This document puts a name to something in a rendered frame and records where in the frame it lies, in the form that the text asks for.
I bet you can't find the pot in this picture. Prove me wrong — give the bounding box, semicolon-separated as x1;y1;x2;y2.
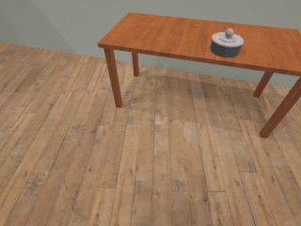
210;41;242;57

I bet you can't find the knob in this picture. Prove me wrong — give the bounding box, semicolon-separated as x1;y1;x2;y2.
225;28;234;38

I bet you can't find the lid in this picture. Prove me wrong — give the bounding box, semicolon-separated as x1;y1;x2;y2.
212;32;244;48

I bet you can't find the table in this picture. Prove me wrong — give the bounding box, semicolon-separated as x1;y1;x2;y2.
98;12;301;138

